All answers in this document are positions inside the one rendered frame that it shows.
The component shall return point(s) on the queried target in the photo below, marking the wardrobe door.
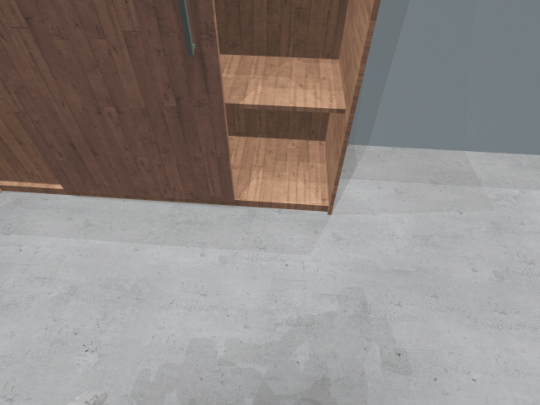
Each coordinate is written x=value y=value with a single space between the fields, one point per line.
x=20 y=160
x=108 y=95

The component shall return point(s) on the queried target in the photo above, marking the handle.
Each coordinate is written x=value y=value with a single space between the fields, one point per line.
x=190 y=47

